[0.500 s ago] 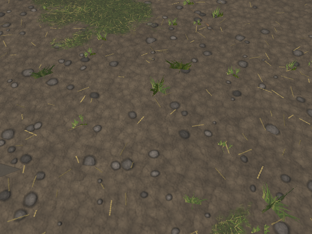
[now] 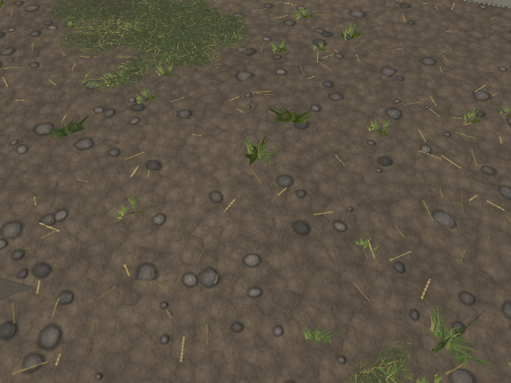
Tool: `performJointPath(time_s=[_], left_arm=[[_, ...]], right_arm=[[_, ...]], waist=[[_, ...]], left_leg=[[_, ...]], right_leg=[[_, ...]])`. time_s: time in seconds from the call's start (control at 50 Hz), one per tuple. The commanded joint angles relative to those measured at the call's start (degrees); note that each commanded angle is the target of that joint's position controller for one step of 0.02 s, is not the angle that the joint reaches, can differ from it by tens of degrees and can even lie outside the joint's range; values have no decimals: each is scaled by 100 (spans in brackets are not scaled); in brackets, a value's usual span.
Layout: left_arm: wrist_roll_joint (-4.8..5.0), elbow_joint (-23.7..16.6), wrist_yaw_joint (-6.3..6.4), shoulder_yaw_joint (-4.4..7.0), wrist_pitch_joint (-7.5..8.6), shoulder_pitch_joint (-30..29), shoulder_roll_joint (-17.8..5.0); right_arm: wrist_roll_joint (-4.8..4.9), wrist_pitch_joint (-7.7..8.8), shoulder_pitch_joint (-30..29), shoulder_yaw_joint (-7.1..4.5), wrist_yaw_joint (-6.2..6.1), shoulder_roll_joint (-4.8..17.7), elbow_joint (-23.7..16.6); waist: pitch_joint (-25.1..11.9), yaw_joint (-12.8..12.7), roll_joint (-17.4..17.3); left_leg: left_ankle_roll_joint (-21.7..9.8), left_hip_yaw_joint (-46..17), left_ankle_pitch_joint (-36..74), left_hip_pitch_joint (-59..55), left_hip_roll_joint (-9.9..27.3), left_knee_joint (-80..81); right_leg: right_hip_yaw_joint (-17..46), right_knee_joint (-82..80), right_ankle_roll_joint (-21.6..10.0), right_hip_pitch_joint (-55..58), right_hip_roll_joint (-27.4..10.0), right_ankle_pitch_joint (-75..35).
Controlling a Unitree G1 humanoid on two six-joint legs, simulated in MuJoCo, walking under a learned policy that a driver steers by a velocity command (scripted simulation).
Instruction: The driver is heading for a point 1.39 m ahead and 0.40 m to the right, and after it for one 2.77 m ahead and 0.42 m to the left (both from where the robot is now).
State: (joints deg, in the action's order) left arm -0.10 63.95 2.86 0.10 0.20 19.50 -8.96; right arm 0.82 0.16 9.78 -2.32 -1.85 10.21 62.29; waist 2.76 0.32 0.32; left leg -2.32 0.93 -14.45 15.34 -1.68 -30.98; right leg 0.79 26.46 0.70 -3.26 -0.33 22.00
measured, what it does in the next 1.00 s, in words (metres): walks ahead: left foot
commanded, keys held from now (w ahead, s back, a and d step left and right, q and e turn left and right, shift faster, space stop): shift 0.48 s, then w+shift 0.40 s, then w+e+shift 0.12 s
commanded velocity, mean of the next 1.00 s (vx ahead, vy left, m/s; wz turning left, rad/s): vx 0.31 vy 0.00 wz -0.03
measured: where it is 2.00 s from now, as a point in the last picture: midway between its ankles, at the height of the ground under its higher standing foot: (325, 241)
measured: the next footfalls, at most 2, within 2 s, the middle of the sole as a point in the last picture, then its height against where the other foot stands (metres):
left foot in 0.82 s outside the picture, level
right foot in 1.30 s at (287, 361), level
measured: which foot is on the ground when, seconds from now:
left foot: down 0.00-0.58, up 0.60-0.80, down 0.82-1.00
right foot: down 0.00-0.84, up 0.86-1.00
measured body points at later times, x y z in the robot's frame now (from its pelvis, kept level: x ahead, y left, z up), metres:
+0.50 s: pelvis -0.03 +0.00 +0.00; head -0.01 +0.00 +0.45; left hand -0.09 +0.21 -0.16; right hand +0.02 -0.24 -0.16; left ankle +0.02 +0.10 -0.73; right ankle -0.08 -0.13 -0.73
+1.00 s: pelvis +0.14 +0.07 +0.00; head +0.14 +0.08 +0.45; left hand +0.27 +0.31 -0.12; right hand +0.11 -0.17 -0.14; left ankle +0.08 +0.16 -0.73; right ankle +0.16 -0.10 -0.61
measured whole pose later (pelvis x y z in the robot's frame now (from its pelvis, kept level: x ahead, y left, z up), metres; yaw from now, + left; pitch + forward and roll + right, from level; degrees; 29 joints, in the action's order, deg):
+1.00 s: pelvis +0.14 +0.07 +0.00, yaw -3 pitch +1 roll +1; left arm 3.1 49.2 -0.8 2.6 6.0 13.8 -13.2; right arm -0.5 7.3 22.6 -1.6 2.0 10.8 61.2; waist -2.5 1.8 2.7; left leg -2.0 7.1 -19.3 7.2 -1.2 -25.2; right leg 4.8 77.8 -7.1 -41.8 -4.8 8.4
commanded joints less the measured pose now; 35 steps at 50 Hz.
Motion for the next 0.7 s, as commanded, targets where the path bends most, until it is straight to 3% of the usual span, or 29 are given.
performJointPath(time_s=[0.02,0.24,0.48,0.5,0.52,0.54,0.56,0.58,0.6,0.62,0.64,0.66,0.7], left_arm=[[0,40,17,62,25,657,-379],[-2,67,29,61,109,867,-268],[3,26,21,80,163,1073,-191],[31,87,35,106,148,1267,-226],[75,14,50,165,141,1265,-382],[114,-70,52,195,181,1335,-456],[143,-117,50,206,276,1462,-502],[150,-112,46,243,389,1670,-628],[155,-70,34,373,479,1794,-1005],[173,-170,25,471,541,1461,-1185],[128,-323,-3,419,610,1265,-928],[138,-447,-51,400,651,1088,-809],[246,-634,-116,423,635,832,-882]], right_arm=[[-9,20,72,-81,-34,525,-146],[-25,-7,130,-57,-62,467,-115],[-25,7,229,-19,-61,427,-117],[-4,0,471,-45,-69,477,-13],[65,10,626,-108,-65,603,24],[113,78,566,-141,-43,683,-44],[166,207,270,-134,-9,630,-248],[187,362,-330,-97,34,490,-533],[201,493,-948,-48,95,302,-793],[183,579,-1083,-39,150,307,-883],[165,630,-991,-73,193,464,-934],[192,661,-782,-76,218,490,-938],[189,743,-737,-47,262,478,-1003]], waist=[[72,-28,-36],[247,-7,-25],[219,-11,-13],[-63,-20,3],[85,-13,40],[429,-78,-51],[705,-209,-12],[856,-457,253],[950,-641,943],[1041,-565,1342],[911,-422,974],[798,-277,769],[683,-194,708]], left_leg=[[-226,-368,1413,-703,334,426],[-183,-418,430,-482,324,620],[-182,-436,353,-436,328,635],[-223,-298,-1017,-495,181,554],[-280,-277,-2558,-202,109,484],[-348,-533,-3415,234,272,528],[-329,-685,-3283,710,382,532],[-129,-421,-2243,1333,274,240],[60,151,-844,2126,88,-572],[-95,4,-412,2560,392,-1483],[-183,-247,-571,3001,613,-2094],[-244,-291,-617,3187,698,-2215],[-271,-84,-592,2457,698,-1208]], right_leg=[[-35,-462,-60,-974,-17,-969],[-37,-500,-111,-1302,-34,-440],[-18,-506,-145,-1413,-43,-416],[-107,-423,-260,-1316,53,585],[4,-340,-463,-1486,18,1781],[257,-376,-680,-1777,-170,2672],[633,-630,-876,-1698,-455,2803],[1093,-1232,-1083,-1133,-791,2521],[2030,-1996,-1391,-387,-1520,2354],[2818,-2211,-1612,-235,-2186,2021],[2839,-2169,-1571,37,-2241,1737],[2545,-2089,-1424,257,-2094,1518],[1746,-2063,-1101,20,-1716,992]])
Velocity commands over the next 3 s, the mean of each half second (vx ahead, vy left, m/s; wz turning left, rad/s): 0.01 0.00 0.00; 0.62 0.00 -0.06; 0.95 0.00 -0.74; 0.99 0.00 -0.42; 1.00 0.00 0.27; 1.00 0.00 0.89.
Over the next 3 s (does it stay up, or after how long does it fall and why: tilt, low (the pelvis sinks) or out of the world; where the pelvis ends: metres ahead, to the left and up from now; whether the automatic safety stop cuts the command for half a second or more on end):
stays up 1.67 -0.63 0.01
